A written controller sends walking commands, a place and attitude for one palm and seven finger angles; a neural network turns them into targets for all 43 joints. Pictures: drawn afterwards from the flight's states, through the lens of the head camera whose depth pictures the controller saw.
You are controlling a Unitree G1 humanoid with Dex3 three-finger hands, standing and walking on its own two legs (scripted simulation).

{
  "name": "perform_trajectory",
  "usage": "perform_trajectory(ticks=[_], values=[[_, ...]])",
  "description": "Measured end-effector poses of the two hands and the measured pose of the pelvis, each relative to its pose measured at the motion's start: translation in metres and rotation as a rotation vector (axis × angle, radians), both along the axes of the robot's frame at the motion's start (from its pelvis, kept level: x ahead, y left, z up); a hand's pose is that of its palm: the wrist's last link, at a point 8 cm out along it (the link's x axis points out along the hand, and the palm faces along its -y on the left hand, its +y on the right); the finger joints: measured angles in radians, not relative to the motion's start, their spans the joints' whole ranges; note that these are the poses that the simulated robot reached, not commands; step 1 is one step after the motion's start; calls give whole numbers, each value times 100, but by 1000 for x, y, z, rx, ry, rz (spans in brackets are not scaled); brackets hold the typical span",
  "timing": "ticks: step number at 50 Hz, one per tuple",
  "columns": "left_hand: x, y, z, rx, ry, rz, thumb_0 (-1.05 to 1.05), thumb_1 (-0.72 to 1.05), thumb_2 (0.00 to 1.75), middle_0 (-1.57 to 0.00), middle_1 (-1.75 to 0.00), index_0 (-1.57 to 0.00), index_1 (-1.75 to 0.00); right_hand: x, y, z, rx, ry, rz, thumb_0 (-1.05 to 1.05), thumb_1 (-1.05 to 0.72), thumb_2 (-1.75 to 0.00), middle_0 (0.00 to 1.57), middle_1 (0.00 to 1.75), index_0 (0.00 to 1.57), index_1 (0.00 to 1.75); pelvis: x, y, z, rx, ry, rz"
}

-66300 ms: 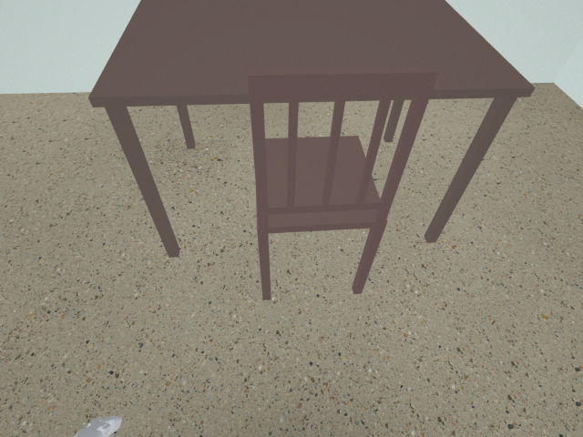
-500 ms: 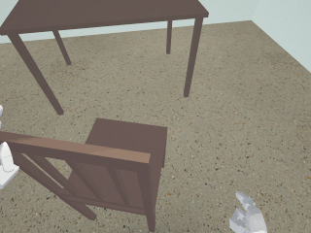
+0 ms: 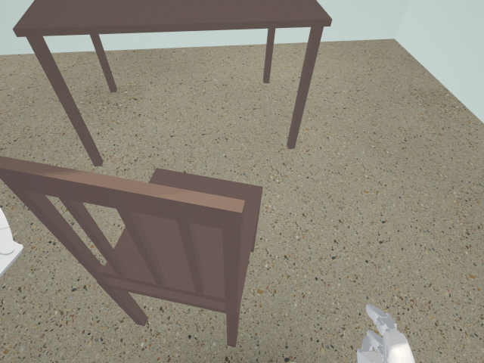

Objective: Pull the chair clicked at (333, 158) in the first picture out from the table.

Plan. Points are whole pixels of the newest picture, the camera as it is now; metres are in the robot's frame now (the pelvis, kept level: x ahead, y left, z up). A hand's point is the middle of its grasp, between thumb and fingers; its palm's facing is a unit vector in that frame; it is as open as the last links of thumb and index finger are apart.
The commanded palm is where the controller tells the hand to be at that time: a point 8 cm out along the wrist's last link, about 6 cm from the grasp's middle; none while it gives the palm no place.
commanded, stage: step back with the hand held close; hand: left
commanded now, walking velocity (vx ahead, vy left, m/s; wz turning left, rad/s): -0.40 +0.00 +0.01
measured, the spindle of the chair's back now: (146, 251) +0.32 +0.21 -0.07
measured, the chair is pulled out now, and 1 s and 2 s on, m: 0.72 0.72 0.72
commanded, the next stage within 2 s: stop stepping back and stand still in 0.90 s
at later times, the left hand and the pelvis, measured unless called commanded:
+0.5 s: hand out of the picture +0.19 +0.28 +0.18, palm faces +0.48 -0.71 -0.52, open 7.4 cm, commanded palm +0.12 +0.30 +0.19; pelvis -0.01 +0.00 +0.00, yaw +1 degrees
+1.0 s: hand out of the picture +0.11 +0.26 +0.16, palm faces +0.33 -0.82 -0.47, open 7.4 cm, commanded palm +0.05 +0.30 +0.19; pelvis -0.11 +0.01 +0.01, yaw -3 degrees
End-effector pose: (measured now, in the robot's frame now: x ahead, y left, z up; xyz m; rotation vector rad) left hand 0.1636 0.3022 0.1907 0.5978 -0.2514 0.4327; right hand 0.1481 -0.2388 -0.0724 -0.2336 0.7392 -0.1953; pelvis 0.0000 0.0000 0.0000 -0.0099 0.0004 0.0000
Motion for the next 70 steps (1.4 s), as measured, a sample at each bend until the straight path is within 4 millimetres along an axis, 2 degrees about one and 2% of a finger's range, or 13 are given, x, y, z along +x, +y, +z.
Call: perform_trajectory(ticks=[14,20,25,28,34,38,42,47,52,57,60,64,70], values=[[-11,-9,0,3,-32,-8,2,88,90,-21,-30,-21,-30,5,-1,-12,-1,30,45,1,-91,-90,20,30,20,30,-7,-5,-6,1,23,25],[-12,4,-3,43,-11,-37,2,88,90,-22,-30,-22,-30,4,4,-3,-23,11,17,1,-91,-90,20,30,20,30,-12,3,-6,-12,24,26],[-18,12,4,67,-28,1,2,88,90,-22,-30,-22,-30,7,13,-1,-1,-13,25,1,-91,-90,20,30,20,30,-8,-1,-5,-31,68,26],[-18,3,1,45,-29,-14,2,89,90,-21,-30,-21,-30,8,15,-4,9,-7,60,1,-91,-90,20,30,20,30,-15,-7,-3,-29,78,-10],[-17,-36,1,6,0,-161,2,89,90,-21,-30,-21,-30,-7,8,-4,27,10,82,1,-91,-90,21,30,20,30,-39,-17,3,-51,50,-12],[-28,-39,9,48,20,-222,2,88,90,-22,-30,-22,-30,-25,-6,6,14,0,-3,1,-91,-90,21,30,20,30,-48,-13,6,-24,46,-24],[-42,-15,12,94,24,-188,1,88,90,-22,-30,-22,-30,-44,-13,15,-38,-6,-61,1,-91,-90,20,30,20,30,-58,-2,5,-18,51,-24],[-68,6,-6,21,56,-131,1,88,90,-21,-30,-22,-30,-73,-4,21,-48,-13,-62,1,-91,-90,20,30,20,30,-88,4,7,-1,32,-46],[-107,-10,-5,-67,33,-157,2,89,90,-21,-30,-21,-30,-112,11,23,-22,-29,2,1,-91,-90,20,30,20,30,-122,4,12,-42,18,-48],[-151,-24,10,11,-12,-189,2,88,90,-21,-30,-21,-30,-152,15,12,29,-46,18,1,-91,-90,20,30,20,30,-159,-6,3,-40,3,-57],[-175,-20,13,25,-2,-147,2,88,90,-22,-30,-22,-30,-180,11,5,54,-26,8,1,-91,-90,21,30,20,30,-180,-11,4,-49,-34,-34],[-202,-10,8,-36,-15,-80,2,88,90,-21,-30,-22,-30,-220,-3,3,41,16,-45,1,-90,-90,21,30,20,30,-192,-9,5,-9,-30,-62],[-214,4,-15,-143,-108,-52,2,88,90,-21,-30,-21,-30,-264,-20,4,-72,26,-84,1,-91,-90,20,30,20,30,-219,4,-4,-23,-12,-27]])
